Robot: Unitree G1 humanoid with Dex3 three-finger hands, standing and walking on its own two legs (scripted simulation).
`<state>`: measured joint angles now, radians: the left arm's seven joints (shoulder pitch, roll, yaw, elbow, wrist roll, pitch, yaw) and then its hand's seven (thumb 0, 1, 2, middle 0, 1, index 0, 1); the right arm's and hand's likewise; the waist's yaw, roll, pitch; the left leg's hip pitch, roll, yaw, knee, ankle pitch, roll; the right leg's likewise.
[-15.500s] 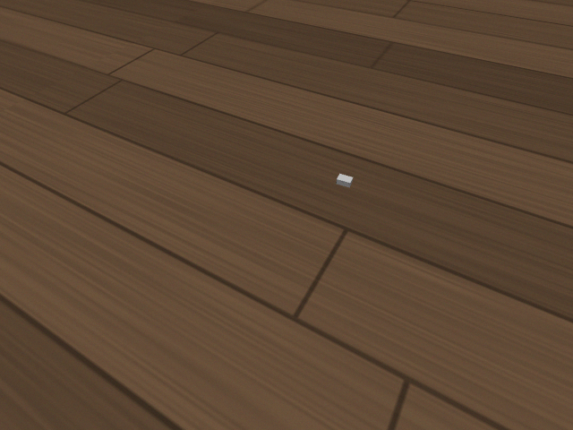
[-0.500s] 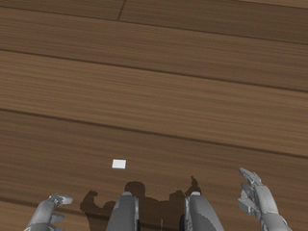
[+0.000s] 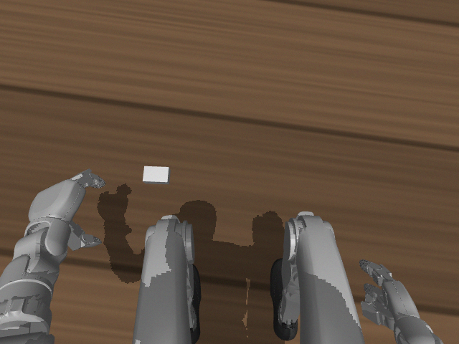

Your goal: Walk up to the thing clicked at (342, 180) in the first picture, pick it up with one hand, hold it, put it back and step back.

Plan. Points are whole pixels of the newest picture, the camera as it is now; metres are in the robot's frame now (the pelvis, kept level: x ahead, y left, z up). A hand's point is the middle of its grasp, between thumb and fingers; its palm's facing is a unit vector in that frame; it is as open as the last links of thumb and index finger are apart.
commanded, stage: rise first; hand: left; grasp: from above
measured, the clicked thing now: (157, 175) +0.47 +0.23 -0.43
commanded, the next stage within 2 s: approach in 1.48 s
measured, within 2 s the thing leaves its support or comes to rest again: neither
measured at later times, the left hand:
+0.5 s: hand (102, 198) +0.37 +0.30 -0.24, palm faces -0.49 -0.13 -0.86, open 12.1 cm
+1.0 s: hand (113, 191) +0.39 +0.30 -0.28, palm faces -0.49 -0.05 -0.87, open 11.8 cm
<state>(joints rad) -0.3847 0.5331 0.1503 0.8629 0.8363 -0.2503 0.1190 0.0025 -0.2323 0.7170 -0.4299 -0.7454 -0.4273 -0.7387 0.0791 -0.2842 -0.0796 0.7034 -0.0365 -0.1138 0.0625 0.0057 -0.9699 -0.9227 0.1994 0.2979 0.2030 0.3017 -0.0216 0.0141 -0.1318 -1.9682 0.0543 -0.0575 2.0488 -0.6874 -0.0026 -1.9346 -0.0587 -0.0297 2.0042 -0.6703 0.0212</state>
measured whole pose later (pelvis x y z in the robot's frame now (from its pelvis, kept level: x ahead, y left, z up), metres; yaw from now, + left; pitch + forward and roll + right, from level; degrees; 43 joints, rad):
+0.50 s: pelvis -0.02 +0.00 -0.08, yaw -2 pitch +32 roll -6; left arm -0.67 0.67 0.12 1.22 1.17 -0.34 0.31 0.00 -0.17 0.74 -0.40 -0.63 -0.39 -0.63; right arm 0.11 -0.28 -0.04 0.76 -0.11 -0.04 0.11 0.00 -0.91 -0.91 0.20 0.30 0.20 0.30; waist -0.11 -0.01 -0.09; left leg -2.22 0.04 -0.10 2.31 -0.66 0.01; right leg -2.15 -0.06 -0.04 2.23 -0.64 0.03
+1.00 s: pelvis -0.01 +0.00 -0.11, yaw -2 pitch +33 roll -6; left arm -0.74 0.69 0.13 1.32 1.29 -0.38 0.41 0.00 -0.13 0.68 -0.44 -0.60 -0.44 -0.59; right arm 0.07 -0.27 -0.04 0.79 -0.16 -0.03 0.14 0.00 -0.92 -0.91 0.20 0.30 0.20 0.30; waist -0.14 -0.02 -0.07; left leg -2.29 0.03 -0.11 2.40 -0.69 0.00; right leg -2.23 -0.05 -0.03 2.33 -0.67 0.03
